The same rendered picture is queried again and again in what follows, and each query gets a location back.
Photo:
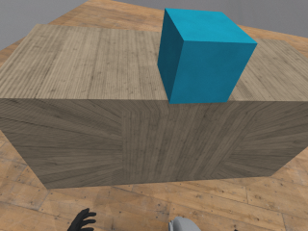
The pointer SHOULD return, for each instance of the carton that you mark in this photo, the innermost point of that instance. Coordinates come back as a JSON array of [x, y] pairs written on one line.
[[202, 56]]

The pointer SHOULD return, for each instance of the right robot thigh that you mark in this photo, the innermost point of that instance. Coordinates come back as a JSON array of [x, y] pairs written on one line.
[[182, 224]]

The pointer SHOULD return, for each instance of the pedestal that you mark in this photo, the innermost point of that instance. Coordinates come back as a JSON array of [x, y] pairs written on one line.
[[87, 107]]

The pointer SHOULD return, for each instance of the left robot hand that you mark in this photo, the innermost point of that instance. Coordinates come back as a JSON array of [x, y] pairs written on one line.
[[79, 221]]

